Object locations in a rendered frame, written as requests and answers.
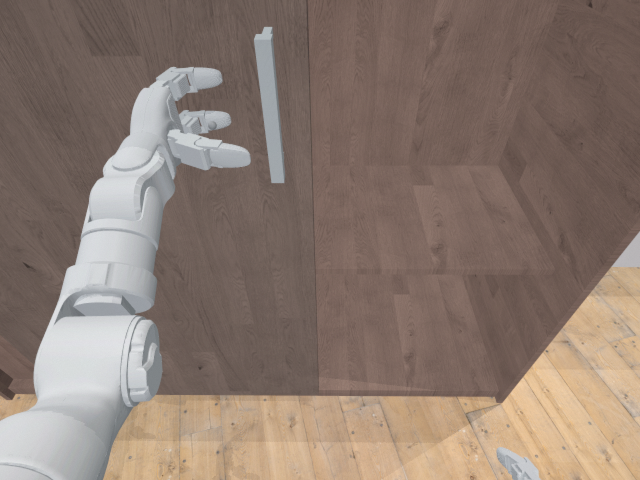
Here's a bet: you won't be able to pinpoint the handle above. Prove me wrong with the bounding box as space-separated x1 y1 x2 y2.
254 27 285 183

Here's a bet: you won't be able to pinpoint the right robot hand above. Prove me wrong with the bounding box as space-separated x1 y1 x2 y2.
496 447 541 480

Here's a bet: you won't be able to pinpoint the left robot hand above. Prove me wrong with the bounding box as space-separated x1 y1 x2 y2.
130 67 251 170

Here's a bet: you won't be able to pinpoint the robot left upper arm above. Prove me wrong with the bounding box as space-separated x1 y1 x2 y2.
0 315 162 480

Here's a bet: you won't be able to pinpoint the wardrobe door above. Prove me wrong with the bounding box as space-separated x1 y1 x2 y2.
0 0 319 396
0 335 34 379

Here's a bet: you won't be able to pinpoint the left robot forearm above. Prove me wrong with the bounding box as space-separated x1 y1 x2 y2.
34 132 176 399

